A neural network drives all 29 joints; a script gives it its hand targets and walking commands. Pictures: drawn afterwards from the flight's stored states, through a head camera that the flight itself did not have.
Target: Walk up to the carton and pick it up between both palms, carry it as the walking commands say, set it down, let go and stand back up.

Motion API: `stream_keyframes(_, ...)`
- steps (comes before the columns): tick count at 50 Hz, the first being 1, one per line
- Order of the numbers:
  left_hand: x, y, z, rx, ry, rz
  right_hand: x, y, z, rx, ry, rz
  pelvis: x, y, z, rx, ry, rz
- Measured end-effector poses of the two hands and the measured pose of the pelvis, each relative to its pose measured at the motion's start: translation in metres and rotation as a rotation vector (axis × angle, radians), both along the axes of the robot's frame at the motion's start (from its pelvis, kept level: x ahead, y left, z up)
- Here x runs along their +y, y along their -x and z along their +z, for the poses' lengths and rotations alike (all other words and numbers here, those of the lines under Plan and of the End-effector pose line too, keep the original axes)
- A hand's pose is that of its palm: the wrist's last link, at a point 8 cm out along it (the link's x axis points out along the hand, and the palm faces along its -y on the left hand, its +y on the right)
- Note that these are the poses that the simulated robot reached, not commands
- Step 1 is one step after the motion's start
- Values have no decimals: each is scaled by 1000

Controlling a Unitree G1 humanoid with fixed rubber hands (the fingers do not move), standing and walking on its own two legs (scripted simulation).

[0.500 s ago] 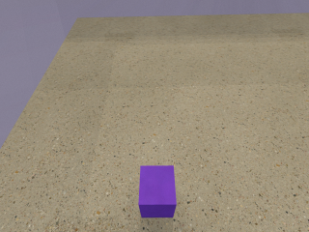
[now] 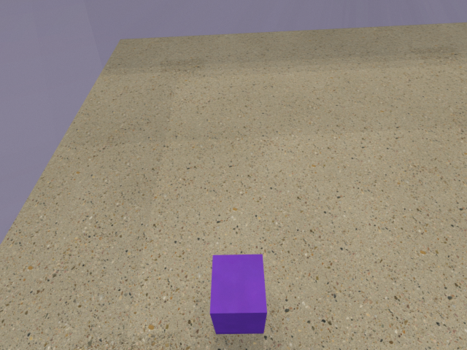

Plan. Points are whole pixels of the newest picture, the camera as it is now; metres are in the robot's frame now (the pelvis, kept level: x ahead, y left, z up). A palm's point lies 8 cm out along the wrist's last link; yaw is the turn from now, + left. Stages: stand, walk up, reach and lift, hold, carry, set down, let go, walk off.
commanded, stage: stand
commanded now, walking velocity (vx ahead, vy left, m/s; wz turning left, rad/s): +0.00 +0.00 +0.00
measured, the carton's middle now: (238, 295) +0.46 +0.04 -0.64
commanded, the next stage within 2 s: reach and lift in 0.10 s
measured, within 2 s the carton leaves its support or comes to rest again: neither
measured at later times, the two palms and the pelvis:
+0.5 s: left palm out of the picture +0.15 +0.25 -0.14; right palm out of the picture +0.15 -0.21 -0.14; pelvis -0.02 +0.02 -0.02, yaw +1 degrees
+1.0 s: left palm (147, 299) +0.28 +0.23 -0.17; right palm (335, 296) +0.29 -0.19 -0.17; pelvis -0.06 +0.03 -0.06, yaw +1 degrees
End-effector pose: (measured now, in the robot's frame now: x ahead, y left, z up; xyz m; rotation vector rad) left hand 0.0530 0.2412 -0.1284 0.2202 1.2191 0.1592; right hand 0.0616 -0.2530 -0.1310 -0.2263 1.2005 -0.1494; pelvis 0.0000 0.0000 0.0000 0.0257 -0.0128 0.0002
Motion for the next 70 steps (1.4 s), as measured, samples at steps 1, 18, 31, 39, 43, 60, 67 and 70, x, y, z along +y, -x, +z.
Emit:
stream_keyframes(1,0,0,0,0,0,0,0,0,0,1,0,0,0,0,0,0,0,0)
stream_keyframes(18,0,-95,7,-68,39,-74,30,-89,6,-64,-57,37,12,15,-14,56,25,9)
stream_keyframes(31,3,-118,-32,-139,74,-113,50,-116,-17,-138,-35,126,25,31,-36,250,42,19)
stream_keyframes(39,1,-168,-39,-253,43,-133,61,-173,-22,-267,-38,130,31,51,-53,316,48,25)
stream_keyframes(43,-3,-190,-37,-286,36,-137,66,-192,-25,-281,-47,125,30,55,-58,336,49,27)
stream_keyframes(60,-22,-298,-60,-413,34,-95,73,-287,-60,-406,-64,70,17,51,-78,570,35,38)
stream_keyframes(67,-30,-314,-80,-423,58,-92,83,-310,-76,-453,-86,52,14,53,-85,656,32,40)
stream_keyframes(70,-36,-334,-80,-469,80,-79,91,-328,-76,-489,-89,59,13,58,-88,687,32,42)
